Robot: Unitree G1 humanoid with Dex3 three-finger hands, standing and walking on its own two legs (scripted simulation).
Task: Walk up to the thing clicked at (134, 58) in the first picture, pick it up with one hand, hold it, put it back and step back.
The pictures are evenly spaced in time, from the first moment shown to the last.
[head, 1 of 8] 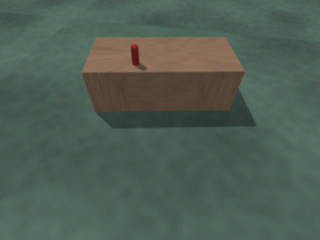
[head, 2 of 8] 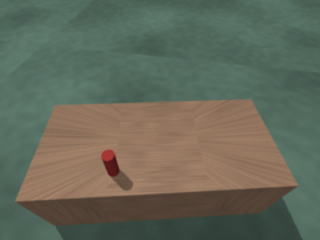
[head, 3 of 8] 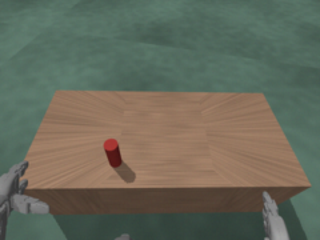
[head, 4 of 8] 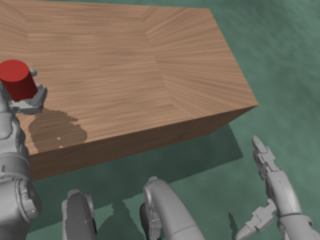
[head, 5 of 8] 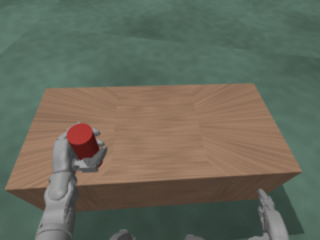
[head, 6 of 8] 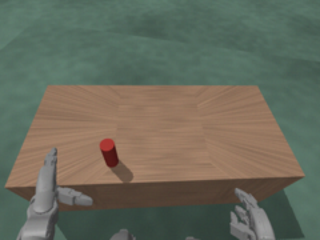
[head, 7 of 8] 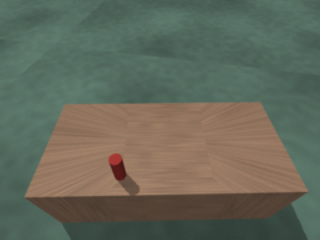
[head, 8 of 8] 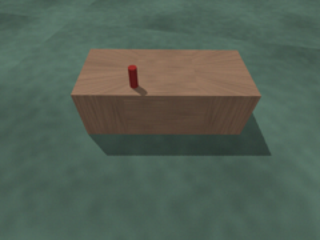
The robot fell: no
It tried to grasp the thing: yes
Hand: left
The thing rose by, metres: 0.29
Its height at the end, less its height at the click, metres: +0.00
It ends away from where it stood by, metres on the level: 0.02
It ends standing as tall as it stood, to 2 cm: yes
